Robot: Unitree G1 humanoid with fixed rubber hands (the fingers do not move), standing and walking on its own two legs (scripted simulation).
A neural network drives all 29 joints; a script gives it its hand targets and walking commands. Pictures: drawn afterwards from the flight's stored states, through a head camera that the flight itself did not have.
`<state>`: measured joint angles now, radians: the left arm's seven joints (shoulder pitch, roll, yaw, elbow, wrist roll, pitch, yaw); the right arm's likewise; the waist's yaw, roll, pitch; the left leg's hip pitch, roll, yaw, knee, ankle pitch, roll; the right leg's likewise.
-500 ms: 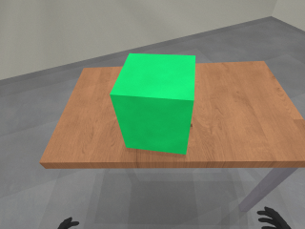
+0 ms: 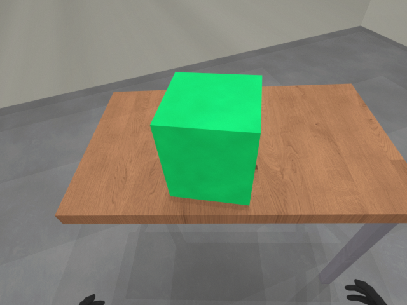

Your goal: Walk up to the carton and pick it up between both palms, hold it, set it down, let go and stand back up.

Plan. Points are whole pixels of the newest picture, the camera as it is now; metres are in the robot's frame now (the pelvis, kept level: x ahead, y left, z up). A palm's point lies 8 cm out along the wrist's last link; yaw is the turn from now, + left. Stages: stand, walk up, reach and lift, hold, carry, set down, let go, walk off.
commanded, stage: stand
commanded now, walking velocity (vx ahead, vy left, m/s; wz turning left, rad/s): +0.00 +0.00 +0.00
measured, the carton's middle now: (212, 139) +0.48 +0.01 +0.05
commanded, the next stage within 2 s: none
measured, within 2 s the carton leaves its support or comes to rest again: neither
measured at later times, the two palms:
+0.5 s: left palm out of the picture +0.08 +0.29 -0.09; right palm out of the picture +0.11 -0.30 -0.08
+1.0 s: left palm out of the picture +0.07 +0.29 -0.10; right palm out of the picture +0.10 -0.29 -0.08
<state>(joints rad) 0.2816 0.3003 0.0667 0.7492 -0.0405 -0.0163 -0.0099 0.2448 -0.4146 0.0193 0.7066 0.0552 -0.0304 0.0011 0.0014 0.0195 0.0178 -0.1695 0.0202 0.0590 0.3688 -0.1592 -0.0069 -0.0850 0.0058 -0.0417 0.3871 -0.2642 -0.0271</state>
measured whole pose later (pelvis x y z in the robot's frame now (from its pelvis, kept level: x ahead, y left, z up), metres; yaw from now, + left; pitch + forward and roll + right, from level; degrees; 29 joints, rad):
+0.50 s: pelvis +0.00 +0.00 +0.00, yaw +0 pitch -2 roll +0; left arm 0.28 0.30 0.07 0.77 -0.04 -0.02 -0.01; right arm 0.24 -0.41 0.02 0.73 0.06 -0.03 0.00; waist 0.00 0.02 0.02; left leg -0.17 0.02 0.06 0.37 -0.16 0.00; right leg -0.08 0.01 -0.04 0.37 -0.26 -0.02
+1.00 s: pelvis -0.01 +0.01 +0.00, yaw +0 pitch -3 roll +0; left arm 0.28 0.30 0.07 0.80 -0.04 -0.02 -0.01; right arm 0.24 -0.41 0.02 0.75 0.06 -0.03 0.00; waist 0.00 0.01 0.02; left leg -0.17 0.02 0.06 0.37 -0.15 0.00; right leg -0.07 0.00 -0.04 0.36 -0.24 -0.01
